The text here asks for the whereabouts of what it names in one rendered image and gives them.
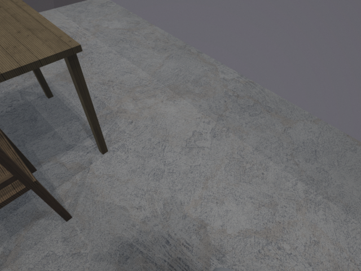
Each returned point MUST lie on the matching chair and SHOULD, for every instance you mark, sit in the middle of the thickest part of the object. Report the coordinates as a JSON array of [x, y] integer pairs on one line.
[[16, 178]]

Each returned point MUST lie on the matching table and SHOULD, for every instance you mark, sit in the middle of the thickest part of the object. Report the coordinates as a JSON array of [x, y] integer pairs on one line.
[[29, 41]]

